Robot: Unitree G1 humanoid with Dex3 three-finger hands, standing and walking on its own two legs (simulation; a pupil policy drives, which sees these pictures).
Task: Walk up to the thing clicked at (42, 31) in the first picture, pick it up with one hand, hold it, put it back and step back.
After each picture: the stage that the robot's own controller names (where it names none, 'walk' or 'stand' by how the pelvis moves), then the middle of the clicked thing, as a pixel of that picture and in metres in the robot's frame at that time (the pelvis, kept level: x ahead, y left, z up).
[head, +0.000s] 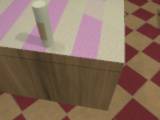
stand; (44, 26) +0.71 +0.20 -0.01
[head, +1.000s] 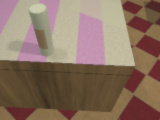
walk; (43, 32) +0.60 +0.17 +0.01
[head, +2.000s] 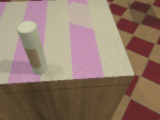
stand; (34, 51) +0.49 +0.21 +0.02
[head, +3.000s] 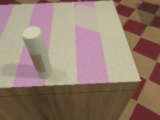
stand; (39, 55) +0.48 +0.19 +0.01
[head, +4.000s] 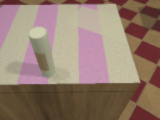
stand; (43, 54) +0.50 +0.18 -0.01
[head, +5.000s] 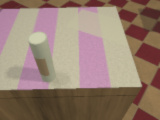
stand; (43, 59) +0.48 +0.18 -0.01
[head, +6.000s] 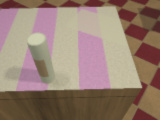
stand; (43, 61) +0.47 +0.18 -0.01
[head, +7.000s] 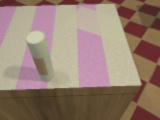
rise first; (42, 59) +0.47 +0.18 -0.01
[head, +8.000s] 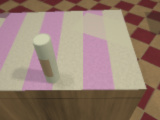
rise first; (48, 61) +0.47 +0.19 -0.01
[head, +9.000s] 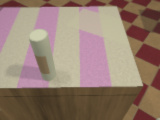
go down; (44, 57) +0.48 +0.17 +0.00
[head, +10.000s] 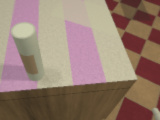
go down; (31, 56) +0.45 +0.17 +0.03
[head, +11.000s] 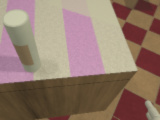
close in; (25, 46) +0.47 +0.17 +0.04
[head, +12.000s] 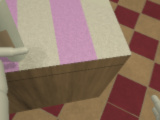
close; (5, 32) +0.49 +0.19 +0.08
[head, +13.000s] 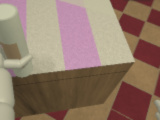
lift; (15, 46) +0.44 +0.19 +0.07
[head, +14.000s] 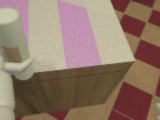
lift; (16, 49) +0.43 +0.19 +0.07
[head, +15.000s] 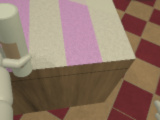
lift; (14, 46) +0.44 +0.19 +0.07
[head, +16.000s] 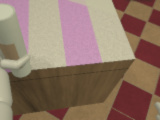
lift; (13, 46) +0.44 +0.19 +0.07
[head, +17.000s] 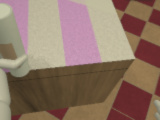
lift; (11, 46) +0.44 +0.20 +0.07
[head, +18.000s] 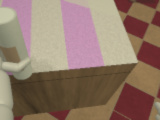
lift; (14, 49) +0.43 +0.19 +0.07
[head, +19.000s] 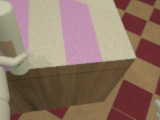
lift; (11, 43) +0.45 +0.20 +0.07
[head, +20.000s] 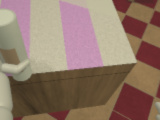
lift; (13, 51) +0.43 +0.19 +0.07
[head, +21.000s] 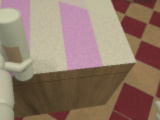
lift; (17, 49) +0.44 +0.19 +0.06
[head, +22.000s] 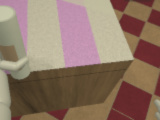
lift; (12, 48) +0.44 +0.19 +0.07
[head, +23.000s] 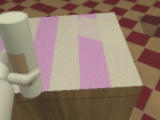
hold; (23, 60) +0.32 +0.18 +0.19
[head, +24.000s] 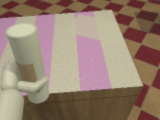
crouch; (31, 68) +0.32 +0.16 +0.15
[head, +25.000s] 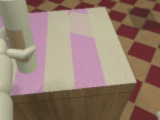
crouch; (20, 37) +0.42 +0.18 +0.19
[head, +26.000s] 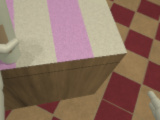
lower; (0, 29) +0.49 +0.19 +0.07
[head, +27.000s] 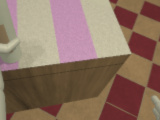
lower; (1, 29) +0.49 +0.20 +0.08
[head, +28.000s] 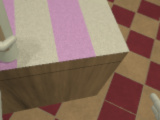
lower; out of the picture +0.50 +0.20 +0.08
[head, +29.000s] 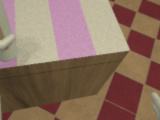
lower; out of the picture +0.50 +0.20 +0.09
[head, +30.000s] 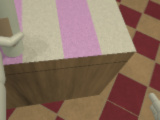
loosen; (5, 22) +0.50 +0.19 +0.09
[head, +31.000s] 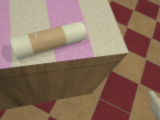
rise; (50, 39) +0.49 +0.05 -0.01
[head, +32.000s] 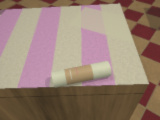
sink last; (81, 74) +0.45 +0.04 -0.05
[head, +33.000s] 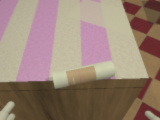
stand; (83, 74) +0.42 +0.02 -0.05
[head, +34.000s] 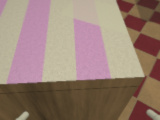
stand; out of the picture +0.16 -0.13 -0.66
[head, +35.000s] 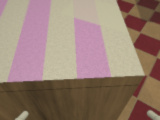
stand; out of the picture +0.31 -0.30 -0.68
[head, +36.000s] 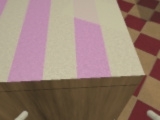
stand; out of the picture +0.31 -0.30 -0.68
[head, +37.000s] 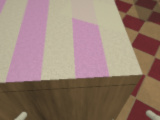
stand; out of the picture +0.31 -0.30 -0.68
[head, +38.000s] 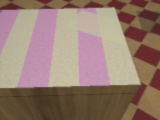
stand; out of the picture +0.31 -0.30 -0.74
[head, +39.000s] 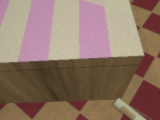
walk; (129, 112) +0.38 -0.29 -0.72
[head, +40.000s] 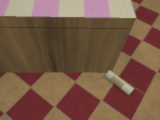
walk; (119, 82) +0.64 -0.35 -0.72
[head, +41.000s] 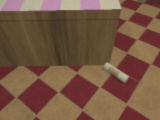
stand; (115, 72) +0.91 -0.31 -0.73
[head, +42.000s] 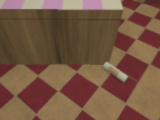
stand; (115, 71) +0.90 -0.33 -0.74
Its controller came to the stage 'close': yes
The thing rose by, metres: 0.18
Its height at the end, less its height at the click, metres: -0.74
